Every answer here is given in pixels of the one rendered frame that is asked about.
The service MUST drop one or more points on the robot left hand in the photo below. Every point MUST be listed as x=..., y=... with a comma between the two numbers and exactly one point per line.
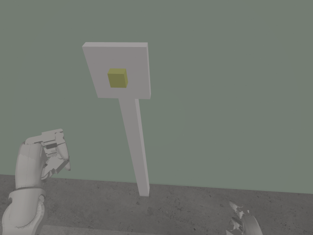
x=32, y=157

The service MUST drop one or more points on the button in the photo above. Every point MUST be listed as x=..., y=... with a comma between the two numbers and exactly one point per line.
x=118, y=78

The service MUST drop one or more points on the panel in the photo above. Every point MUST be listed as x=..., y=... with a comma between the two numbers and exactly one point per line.
x=134, y=57

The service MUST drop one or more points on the robot right hand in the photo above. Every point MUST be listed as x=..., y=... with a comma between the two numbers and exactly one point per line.
x=248, y=224

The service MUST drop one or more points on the robot left forearm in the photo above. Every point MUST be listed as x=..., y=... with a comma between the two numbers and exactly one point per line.
x=27, y=213

